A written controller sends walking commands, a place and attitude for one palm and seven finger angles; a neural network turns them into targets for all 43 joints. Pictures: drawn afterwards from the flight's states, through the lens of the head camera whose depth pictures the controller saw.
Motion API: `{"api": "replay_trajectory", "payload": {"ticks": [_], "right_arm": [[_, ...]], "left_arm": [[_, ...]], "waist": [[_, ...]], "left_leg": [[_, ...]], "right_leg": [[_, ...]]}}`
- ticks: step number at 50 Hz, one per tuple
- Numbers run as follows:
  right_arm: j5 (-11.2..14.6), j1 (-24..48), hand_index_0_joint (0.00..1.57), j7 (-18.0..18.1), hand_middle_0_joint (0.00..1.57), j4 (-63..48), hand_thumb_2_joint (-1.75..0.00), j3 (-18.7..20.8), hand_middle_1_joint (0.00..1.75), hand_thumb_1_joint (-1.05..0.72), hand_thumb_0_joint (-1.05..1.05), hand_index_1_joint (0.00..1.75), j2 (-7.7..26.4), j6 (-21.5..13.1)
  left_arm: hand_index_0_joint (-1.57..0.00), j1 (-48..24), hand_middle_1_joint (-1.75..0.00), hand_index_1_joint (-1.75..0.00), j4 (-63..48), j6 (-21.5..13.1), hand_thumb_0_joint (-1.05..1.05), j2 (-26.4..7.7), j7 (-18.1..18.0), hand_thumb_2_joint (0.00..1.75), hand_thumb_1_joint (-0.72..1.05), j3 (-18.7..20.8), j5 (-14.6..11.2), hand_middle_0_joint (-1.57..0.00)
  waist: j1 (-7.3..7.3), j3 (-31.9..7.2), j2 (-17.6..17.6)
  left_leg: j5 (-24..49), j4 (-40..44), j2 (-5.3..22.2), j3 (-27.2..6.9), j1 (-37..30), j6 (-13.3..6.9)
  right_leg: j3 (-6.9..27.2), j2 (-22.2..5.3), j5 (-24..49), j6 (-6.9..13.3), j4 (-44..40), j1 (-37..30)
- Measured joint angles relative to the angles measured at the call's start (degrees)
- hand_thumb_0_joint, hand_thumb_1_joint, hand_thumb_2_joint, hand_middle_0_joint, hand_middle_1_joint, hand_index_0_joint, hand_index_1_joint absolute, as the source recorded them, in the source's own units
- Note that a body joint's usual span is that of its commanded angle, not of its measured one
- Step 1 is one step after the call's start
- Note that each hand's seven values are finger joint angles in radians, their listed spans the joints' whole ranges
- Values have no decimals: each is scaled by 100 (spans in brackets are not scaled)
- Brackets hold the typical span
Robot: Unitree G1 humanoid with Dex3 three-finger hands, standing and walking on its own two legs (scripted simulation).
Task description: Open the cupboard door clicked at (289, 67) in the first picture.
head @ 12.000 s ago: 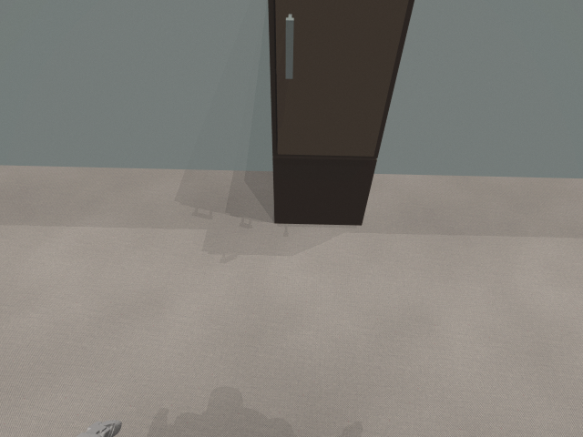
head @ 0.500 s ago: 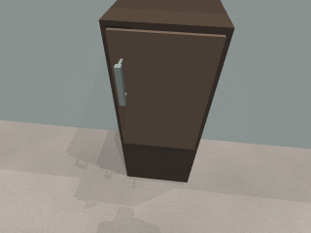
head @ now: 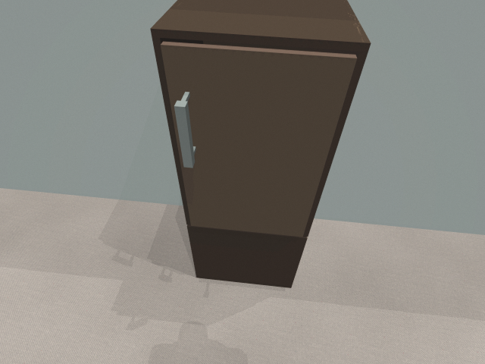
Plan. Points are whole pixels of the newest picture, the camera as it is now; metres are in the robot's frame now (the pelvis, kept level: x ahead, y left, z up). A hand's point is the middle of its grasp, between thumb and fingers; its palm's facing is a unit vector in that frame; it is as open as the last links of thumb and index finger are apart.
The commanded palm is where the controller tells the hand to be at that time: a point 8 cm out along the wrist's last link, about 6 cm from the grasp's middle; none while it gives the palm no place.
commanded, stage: come to a stop and stand still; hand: left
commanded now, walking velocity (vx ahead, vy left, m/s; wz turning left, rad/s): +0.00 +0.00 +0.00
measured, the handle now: (187, 131) +0.58 +0.16 +0.08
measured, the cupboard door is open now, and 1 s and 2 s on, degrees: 0 0 0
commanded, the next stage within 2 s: look again from close up in 1.40 s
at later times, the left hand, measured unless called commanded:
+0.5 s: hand out of the picture +0.04 +0.19 -0.16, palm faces +0.03 -0.98 -0.21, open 7.4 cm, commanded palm none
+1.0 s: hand out of the picture -0.07 +0.18 -0.17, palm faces +0.04 -0.98 -0.17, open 7.4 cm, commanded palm none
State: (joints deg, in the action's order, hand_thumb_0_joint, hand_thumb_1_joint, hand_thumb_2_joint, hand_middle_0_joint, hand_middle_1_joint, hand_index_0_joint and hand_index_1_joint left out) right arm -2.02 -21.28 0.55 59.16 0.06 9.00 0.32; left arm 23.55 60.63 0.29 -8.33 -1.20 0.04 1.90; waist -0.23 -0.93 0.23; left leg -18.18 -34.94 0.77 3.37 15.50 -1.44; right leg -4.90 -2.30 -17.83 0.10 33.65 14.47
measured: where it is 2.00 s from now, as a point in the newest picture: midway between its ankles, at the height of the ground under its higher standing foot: outside the picture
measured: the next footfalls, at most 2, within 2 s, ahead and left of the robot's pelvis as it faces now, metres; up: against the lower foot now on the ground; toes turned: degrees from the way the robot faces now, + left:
none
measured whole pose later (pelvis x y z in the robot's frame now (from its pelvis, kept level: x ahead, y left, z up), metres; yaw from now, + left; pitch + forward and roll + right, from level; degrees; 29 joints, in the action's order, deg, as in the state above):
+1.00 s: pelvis -0.04 +0.02 +0.01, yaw -1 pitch -4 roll +0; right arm -0.8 -18.6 0.4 63.2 0.7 8.1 0.7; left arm 21.8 62.0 0.4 -7.7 -2.1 0.3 1.5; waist 0.3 1.2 -0.2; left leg -9.8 -25.5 -0.7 4.8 12.5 -2.8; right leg -3.6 -3.2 -9.1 -1.5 24.7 12.1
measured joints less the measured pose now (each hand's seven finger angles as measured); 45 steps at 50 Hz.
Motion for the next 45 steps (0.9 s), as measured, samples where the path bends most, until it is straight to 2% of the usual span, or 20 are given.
{"api": "replay_trajectory", "payload": {"ticks": [6, 13, 25, 45], "right_arm": [[89, 15, 20, 88, 20, -55, -90, -23, 30, -91, 1, 30, -64, -124], [114, 235, 20, 152, 20, 80, -90, 5, 30, -92, 2, 30, 8, -139], [123, 574, 20, 70, 20, 160, -90, 25, 30, -91, 1, 30, 89, -100], [130, 369, 20, -12, 20, 369, -90, 43, 30, -90, 1, 30, -22, 16]], "left_arm": [[-20, -20, -30, -30, -53, -11, 1, -32, -73, 90, 90, 33, -46, -20], [-20, -365, -30, -30, -213, -84, 1, 25, -127, 90, 90, 24, -94, -20], [-20, -692, -30, -30, -226, -53, 1, -154, -114, 90, 91, 29, -104, -20], [-20, -301, -30, -30, 83, 12, 1, -6, -85, 90, 90, -3, -58, -20]], "waist": [[3, -104, 16], [39, -30, 34], [31, 156, -45], [59, 237, -50]], "left_leg": [[-157, 30, -13, 60, -176, -18], [-119, 222, -52, 82, -438, -36], [245, 629, -68, 111, -628, -51], [795, 985, -145, 149, -412, -131]], "right_leg": [[65, -12, -133, -80, -11, -143], [82, -38, -94, -115, -185, -392], [101, -29, 276, -121, -588, -571], [128, -87, 836, -165, -933, -351]]}}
